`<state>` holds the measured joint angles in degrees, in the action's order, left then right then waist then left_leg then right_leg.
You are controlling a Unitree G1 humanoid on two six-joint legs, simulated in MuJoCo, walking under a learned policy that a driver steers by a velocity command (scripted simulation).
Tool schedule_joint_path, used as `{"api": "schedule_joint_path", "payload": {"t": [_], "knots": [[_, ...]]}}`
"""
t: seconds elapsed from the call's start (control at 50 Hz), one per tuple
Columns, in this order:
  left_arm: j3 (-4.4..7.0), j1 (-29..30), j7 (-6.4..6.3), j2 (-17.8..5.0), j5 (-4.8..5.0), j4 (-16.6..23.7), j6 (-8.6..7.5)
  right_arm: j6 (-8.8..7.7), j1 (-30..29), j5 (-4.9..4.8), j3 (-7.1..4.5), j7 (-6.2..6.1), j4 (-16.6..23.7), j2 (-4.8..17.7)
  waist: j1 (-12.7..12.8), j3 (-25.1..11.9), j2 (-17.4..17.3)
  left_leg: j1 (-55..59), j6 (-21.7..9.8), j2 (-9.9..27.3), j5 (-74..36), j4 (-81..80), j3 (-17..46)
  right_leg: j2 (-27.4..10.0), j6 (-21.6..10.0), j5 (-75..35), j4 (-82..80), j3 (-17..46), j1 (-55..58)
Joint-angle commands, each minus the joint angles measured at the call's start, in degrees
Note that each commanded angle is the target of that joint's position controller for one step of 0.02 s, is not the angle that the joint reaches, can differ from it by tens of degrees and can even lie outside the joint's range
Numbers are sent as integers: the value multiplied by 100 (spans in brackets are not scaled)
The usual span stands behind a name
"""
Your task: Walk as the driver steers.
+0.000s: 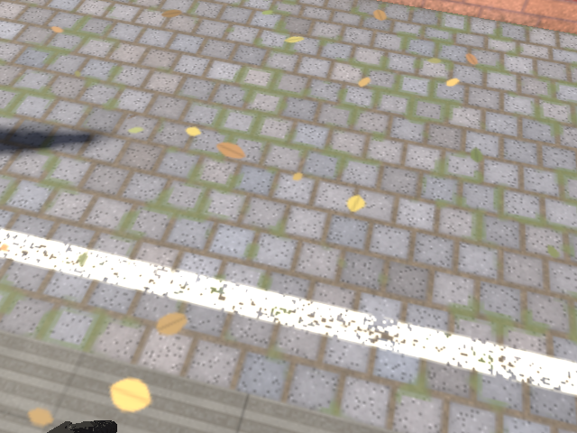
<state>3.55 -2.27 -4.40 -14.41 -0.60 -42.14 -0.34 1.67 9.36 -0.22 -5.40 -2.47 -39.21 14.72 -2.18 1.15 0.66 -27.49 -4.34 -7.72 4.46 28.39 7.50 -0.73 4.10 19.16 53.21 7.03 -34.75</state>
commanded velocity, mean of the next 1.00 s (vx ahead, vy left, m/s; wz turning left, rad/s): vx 0.30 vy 0.00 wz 0.55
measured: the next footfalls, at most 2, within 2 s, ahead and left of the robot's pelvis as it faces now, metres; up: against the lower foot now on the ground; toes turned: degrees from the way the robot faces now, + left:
right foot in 0.14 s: +0.08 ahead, -0.15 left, +0.00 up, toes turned +9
left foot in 0.62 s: +0.21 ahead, +0.20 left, +0.00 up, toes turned +26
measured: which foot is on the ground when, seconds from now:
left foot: down 0.00-0.12, up 0.14-0.60, down 0.62-1.00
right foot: up 0.00-0.12, down 0.14-0.62, up 0.64-1.00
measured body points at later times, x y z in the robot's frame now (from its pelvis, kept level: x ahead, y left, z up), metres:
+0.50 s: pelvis +0.10 +0.00 +0.01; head +0.12 -0.01 +0.46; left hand +0.03 +0.28 -0.10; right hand +0.37 -0.18 -0.07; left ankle +0.16 +0.19 -0.67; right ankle +0.04 -0.16 -0.73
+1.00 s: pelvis +0.28 +0.14 +0.01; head +0.31 +0.17 +0.45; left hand +0.33 +0.46 -0.08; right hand +0.52 -0.05 -0.10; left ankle +0.18 +0.18 -0.73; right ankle +0.48 +0.12 -0.70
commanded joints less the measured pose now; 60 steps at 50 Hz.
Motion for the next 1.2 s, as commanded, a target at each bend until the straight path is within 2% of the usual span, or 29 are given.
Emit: {"api": "schedule_joint_path", "payload": {"t": [0.02, 0.08, 0.12, 0.14, 0.16, 0.18, 0.2, 0.24, 0.32, 0.48, 0.54, 0.58, 0.6, 0.62, 0.64, 0.66, 0.68, 0.72, 0.78, 0.88, 0.94, 1.0, 1.04, 1.06, 1.08, 1.1, 1.12, 1.16, 1.2], "knots": [[123, -244, 46, -468, 30, 357, -76, -21, -238, -18, -235, -59, 602, 903, 165, -1178, -970, 872, -738, 1320, 2049, -1100, 1939, 151, -8, -39, -472, -197, 531], [153, -529, 171, -495, 91, 331, -173, 15, -159, -51, -224, -41, 647, 864, 253, -1066, -1125, 514, -649, 1209, 2960, -1130, 2109, 342, -189, 279, -1416, -450, 1430], [237, -1322, 238, -558, 93, 61, -222, 32, -282, -90, -198, -44, 711, 726, 675, -786, -978, -469, -270, 755, 3469, -704, 1806, 192, -498, 26, -2712, -528, 2817], [338, -1832, 233, -893, 31, -41, -233, 27, -148, -124, -120, -49, 703, 324, 707, -900, 84, -1350, 38, 261, 3481, 1158, 957, -1107, -805, 948, -3171, 681, 3627], [416, -1663, 274, -1394, -172, 94, -256, -102, -378, -199, -134, 19, 1012, 383, 532, -411, 1502, -2699, 96, -156, 2763, 2291, 151, -2154, -1421, 2241, -4050, 2783, 3412], [442, -1255, 238, -1301, -218, 255, -334, -229, -627, -133, -223, 80, 1090, 763, 394, 80, 1441, -3023, 155, 393, 2184, 2929, 420, -2355, -1705, 2746, -4310, 3207, 2904], [373, -925, 163, -1005, -109, 358, -359, -246, -438, -97, -262, 138, 940, 914, 247, 159, 1161, -2884, 228, 516, 1650, 3278, 336, -2082, -1500, 2376, -4265, 2550, 2796], [298, -855, 125, -778, 19, 393, -360, -206, 12, -14, -270, 195, 646, 815, 146, 33, 855, -2433, 423, 603, 1050, 4000, -37, -1585, -1149, 1524, -4294, 1471, 2640], [248, -1468, 187, -689, -48, 237, -434, -207, -208, -54, -150, 235, 677, 482, 384, 183, 586, -2405, 555, 809, 328, 4464, -230, -1324, -1119, 438, -4400, 205, 2585], [387, -1887, 249, -1163, 72, -4, -420, -306, -1157, -135, 34, 471, 1031, 273, 828, 340, 764, -1518, 569, 1116, 343, 1824, -834, -1578, -1170, -672, -4420, -856, 3124], [452, -1898, 306, -1302, 209, -119, -369, -289, -1154, -156, 31, 547, 1097, 349, 750, 441, 786, -965, 238, 1069, 1025, 1182, -1083, -1751, -1128, -1003, -4177, -1079, 3257], [485, -1729, 307, -1434, 270, -151, -320, -280, -590, -116, -84, 556, 985, 537, 311, 107, 804, 127, -62, 673, 1158, 627, -1444, -1732, -1017, -3044, -3282, -1412, 3229], [445, -1734, 296, -1339, 271, -169, -303, -272, 303, -116, -256, 530, 698, 796, -140, -450, 532, 1470, -258, 360, 799, 208, -1568, -1471, -853, -4188, -2038, -1811, 2984], [356, -1759, 278, -1128, 158, -60, -331, -244, 1446, -157, -460, 440, 445, 1231, -646, -1178, 51, 3410, -526, 706, 736, 258, -732, -1222, -565, -3451, -291, -1940, 1687], [76, -1789, 327, -304, -134, 484, -480, -303, 1436, -170, -521, 362, 521, 2063, -143, -1496, -1920, 4935, -1458, 2347, 785, -263, 2535, -177, -130, 1282, 1911, -1589, -928], [117, -1393, 359, -694, 93, 555, -719, -383, 1652, -90, -397, 359, 672, 1727, -516, -2288, -1500, 5116, -1976, 2857, 653, -1101, 3925, 36, -116, 1505, 2752, -350, -1580], [178, -984, 380, -980, 287, 641, -792, -449, 1407, -14, -267, 365, 577, 1333, -486, -1611, -1118, 4767, -1744, 2683, -433, -949, 2922, -218, -189, 980, 2824, -328, -1960], [174, -959, 308, -971, -1, 521, -753, -426, 612, -89, -137, 333, 666, 959, -17, -901, -364, 3103, -1276, 2166, -1706, -754, 1516, -632, -205, 263, 2012, -388, -1277], [201, -1095, 316, -893, -62, 469, -512, -414, 33, 20, -111, 260, 708, 955, 453, -613, -391, 1697, -1177, 1829, -2834, -993, 926, -561, -114, -46, 1359, -476, -404], [7, -464, 351, -495, -79, 580, -459, -302, 128, -105, -131, 73, 421, 1012, 313, -720, -514, 1218, -777, 1257, -3053, -710, 226, -63, -50, -1620, -737, -659, 209], [-36, -117, 513, -485, 10, 577, -498, -287, 453, -72, -38, 44, 212, 824, 28, -848, -595, 1511, -651, 1442, -2508, -615, 353, -16, -195, -2443, -1546, -620, 628], [41, -79, 601, -667, -13, 622, -526, -358, 504, 16, 29, 116, 48, 745, 47, -719, -624, 1939, -602, 1708, -2520, -211, 559, -33, -537, -1942, -2006, -566, 758], [110, -402, 602, -775, -66, 563, -551, -394, 420, 15, 42, 124, 21, 749, 277, -743, -491, 1979, -355, 1408, -2641, 434, 371, 73, -822, -2730, -2694, -672, 1467], [164, -588, 565, -1035, -111, 598, -567, -436, 533, 99, 44, 114, 75, 705, 247, -1009, -174, 1694, -108, 984, -2063, 1102, 134, -340, -1072, -4801, -2510, -169, 2239], [189, -799, 538, -1262, -210, 641, -534, -481, 1179, 110, 83, 86, 21, 605, 57, -1681, 735, 633, 378, 468, -367, 2543, -103, -1334, -2085, -6191, -2245, 1029, 3659], [126, -1112, 509, -878, -98, 564, -420, -437, 977, 166, 90, 92, 43, 784, 373, -2066, 1502, -22, 742, 187, 2837, 3639, -243, -1958, -2730, -6119, -2765, 2208, 4028], [67, -1029, 506, -775, 35, 606, -340, -345, 819, 72, 16, 130, 133, 1016, 344, -1912, 1020, -372, 781, 389, 3257, 4080, 4, -1882, -2611, -4529, -2989, 2447, 3857], [153, -664, 456, -971, 94, 769, -158, -128, 280, -10, 27, 96, 249, 836, 334, -1020, 289, -846, 807, 561, 2884, 4325, -95, -1514, -2126, -2069, -3347, 2152, 2862], [178, -329, 385, -989, 53, 909, -18, -3, 195, 3, 48, 37, 288, 636, 132, -598, 352, -359, 748, 674, 2456, 3267, -239, -993, -1681, -871, -3658, 1660, 1806]]}}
